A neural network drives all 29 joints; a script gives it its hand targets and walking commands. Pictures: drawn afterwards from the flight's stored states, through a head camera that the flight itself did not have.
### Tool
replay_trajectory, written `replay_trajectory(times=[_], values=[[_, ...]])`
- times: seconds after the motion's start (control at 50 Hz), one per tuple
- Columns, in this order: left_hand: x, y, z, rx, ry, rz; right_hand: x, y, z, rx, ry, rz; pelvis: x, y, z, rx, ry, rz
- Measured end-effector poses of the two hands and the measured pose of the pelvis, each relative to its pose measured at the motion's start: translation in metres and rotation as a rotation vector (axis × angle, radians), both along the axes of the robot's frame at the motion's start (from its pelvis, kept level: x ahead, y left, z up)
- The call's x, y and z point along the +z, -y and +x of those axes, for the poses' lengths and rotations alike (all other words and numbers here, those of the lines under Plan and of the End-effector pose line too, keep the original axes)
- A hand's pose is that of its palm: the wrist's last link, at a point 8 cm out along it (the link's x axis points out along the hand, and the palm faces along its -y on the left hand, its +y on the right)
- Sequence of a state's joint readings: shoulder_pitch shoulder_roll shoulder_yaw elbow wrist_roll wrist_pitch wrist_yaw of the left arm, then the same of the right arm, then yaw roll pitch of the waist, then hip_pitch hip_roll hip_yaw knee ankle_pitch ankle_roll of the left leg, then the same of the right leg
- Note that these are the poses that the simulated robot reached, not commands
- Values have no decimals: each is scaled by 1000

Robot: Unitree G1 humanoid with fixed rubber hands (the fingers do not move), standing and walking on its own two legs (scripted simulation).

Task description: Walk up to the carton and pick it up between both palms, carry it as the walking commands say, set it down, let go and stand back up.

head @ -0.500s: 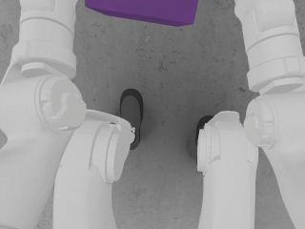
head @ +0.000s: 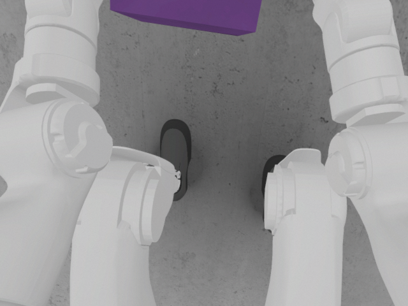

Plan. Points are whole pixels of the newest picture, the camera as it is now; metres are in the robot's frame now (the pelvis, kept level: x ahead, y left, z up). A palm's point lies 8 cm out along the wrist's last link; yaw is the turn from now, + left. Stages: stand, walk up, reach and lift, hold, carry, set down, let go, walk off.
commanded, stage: set down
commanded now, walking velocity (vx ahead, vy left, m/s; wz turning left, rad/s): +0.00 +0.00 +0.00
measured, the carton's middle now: out of the picture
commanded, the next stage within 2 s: let go in 1.94 s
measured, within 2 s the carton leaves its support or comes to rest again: rests again in 0.18 s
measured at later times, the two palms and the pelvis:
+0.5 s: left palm out of the picture +0.53 +0.19 -0.22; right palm out of the picture +0.56 -0.14 -0.23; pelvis +0.00 -0.01 +0.00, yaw +0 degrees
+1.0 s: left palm out of the picture +0.52 +0.20 -0.13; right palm out of the picture +0.58 -0.13 -0.12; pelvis -0.02 -0.02 +0.02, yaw +2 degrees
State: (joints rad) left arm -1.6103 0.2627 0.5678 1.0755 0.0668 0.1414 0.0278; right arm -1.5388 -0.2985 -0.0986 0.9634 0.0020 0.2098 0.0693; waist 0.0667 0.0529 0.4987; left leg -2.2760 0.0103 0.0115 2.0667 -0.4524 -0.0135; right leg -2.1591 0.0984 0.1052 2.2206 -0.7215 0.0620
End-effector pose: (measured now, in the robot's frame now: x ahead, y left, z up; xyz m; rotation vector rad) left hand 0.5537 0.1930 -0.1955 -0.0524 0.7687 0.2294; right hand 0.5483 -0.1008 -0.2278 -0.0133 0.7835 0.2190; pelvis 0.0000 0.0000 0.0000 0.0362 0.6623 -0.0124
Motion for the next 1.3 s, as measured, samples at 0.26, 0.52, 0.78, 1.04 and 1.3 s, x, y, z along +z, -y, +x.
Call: replay_trajectory(times=[0.26, 0.52, 0.78, 1.04, 1.3], values=[[-22, -2, -20, -17, -96, 31, -1, 5, 3, -48, 58, -41, 0, 0, 0, -1, 4, 0], [-20, 1, -19, 7, -70, 74, -4, 37, 8, -92, 52, -94, -2, 5, -1, -2, 12, 13], [12, -10, -12, 60, 38, 87, 27, 33, 17, -129, 123, -80, -3, 7, -9, -4, 49, 19], [75, -14, -37, 120, 43, 53, 119, 32, 28, -97, 154, -141, 25, 16, -20, 4, 150, 37], [145, -13, -26, 109, 68, 63, 183, 43, 37, -103, 134, -175, 83, 16, -17, 5, 146, 29]])
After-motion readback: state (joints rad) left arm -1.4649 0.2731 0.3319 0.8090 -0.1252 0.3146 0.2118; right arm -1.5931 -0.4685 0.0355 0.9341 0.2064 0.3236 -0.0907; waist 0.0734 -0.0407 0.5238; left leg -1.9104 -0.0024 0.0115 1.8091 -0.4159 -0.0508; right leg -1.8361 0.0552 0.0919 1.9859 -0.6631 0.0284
